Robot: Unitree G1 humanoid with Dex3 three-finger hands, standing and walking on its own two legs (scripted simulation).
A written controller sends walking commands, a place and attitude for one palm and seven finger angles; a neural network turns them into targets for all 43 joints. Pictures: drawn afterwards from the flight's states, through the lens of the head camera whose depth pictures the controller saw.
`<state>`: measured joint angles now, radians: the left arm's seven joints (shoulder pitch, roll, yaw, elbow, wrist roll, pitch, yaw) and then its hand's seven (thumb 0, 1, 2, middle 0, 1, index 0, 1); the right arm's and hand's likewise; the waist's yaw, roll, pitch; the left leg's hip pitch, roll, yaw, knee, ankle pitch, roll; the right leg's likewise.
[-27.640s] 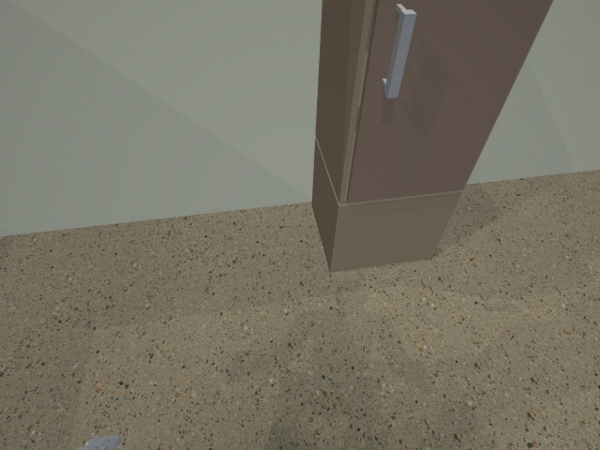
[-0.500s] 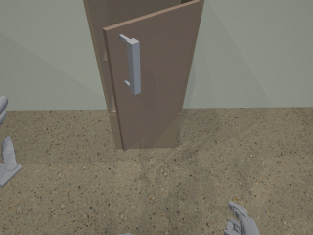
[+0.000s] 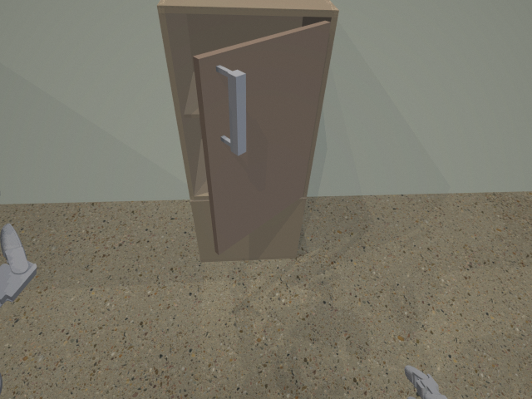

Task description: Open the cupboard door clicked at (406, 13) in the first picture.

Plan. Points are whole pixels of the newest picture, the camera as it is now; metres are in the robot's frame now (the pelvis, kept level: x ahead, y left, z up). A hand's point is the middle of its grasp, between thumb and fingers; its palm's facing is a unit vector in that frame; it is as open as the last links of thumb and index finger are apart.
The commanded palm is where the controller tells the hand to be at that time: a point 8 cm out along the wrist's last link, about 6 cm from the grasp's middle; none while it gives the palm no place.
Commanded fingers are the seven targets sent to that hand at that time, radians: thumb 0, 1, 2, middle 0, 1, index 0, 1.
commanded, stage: stop stepping back and stand still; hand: left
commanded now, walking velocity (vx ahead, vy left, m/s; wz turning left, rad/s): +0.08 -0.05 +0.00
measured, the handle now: (230, 111) +0.62 +0.12 +0.15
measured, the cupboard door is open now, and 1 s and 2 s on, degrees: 40 40 40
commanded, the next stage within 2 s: let the arm hang, fingers relaxed in 0.34 s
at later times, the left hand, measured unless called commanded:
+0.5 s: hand (90, 287) +0.22 +0.24 +0.12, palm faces +0.31 -0.82 -0.48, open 7.4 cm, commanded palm none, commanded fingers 0.00 0.90 0.90 -0.20 -0.30 -0.20 -0.30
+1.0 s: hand out of the picture -0.09 +0.20 -0.16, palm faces +0.06 -0.97 -0.24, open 7.3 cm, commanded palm none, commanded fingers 0.00 0.90 0.90 -0.20 -0.30 -0.20 -0.30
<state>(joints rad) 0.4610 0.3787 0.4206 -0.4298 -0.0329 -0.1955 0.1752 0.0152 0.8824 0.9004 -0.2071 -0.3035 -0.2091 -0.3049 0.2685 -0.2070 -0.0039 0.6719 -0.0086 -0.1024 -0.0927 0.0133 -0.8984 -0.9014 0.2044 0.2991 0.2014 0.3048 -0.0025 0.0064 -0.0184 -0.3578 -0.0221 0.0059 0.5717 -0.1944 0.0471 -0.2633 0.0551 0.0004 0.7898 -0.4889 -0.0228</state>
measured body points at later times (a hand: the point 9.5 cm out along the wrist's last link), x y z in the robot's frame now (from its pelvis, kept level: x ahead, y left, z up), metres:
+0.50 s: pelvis +0.00 -0.02 +0.01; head +0.00 -0.03 +0.46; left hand +0.20 +0.28 +0.14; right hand +0.15 -0.29 -0.09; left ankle +0.03 +0.12 -0.72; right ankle -0.03 -0.08 -0.73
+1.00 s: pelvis -0.02 +0.01 +0.01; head +0.00 +0.01 +0.46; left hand -0.09 +0.25 -0.14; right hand -0.02 -0.21 -0.15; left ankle +0.02 +0.12 -0.73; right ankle -0.03 -0.08 -0.73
